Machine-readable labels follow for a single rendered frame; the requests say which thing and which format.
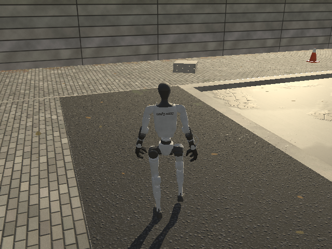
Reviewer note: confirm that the robot left forearm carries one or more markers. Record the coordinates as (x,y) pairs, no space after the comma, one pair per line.
(140,139)

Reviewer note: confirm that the robot right hand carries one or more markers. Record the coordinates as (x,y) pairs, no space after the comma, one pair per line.
(194,154)

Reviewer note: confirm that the right robot foot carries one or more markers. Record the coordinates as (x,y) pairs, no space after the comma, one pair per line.
(180,198)

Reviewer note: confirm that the robot right forearm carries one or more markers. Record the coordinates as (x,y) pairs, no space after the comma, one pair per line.
(190,139)

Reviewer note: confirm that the robot left upper arm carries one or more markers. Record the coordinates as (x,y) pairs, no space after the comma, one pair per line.
(146,118)

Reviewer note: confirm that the robot right upper arm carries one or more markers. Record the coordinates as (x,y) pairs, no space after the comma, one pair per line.
(184,118)

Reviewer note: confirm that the left robot shin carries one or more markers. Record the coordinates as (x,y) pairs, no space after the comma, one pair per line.
(157,194)

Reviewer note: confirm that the robot left hand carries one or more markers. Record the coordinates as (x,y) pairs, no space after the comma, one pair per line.
(139,150)

